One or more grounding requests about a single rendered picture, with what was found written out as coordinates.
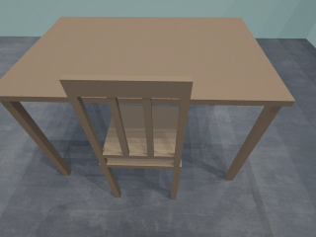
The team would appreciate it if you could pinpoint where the chair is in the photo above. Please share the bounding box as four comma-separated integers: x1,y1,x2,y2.
59,74,194,199

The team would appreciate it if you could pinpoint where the table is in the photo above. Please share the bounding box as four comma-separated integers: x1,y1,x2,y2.
0,16,295,181

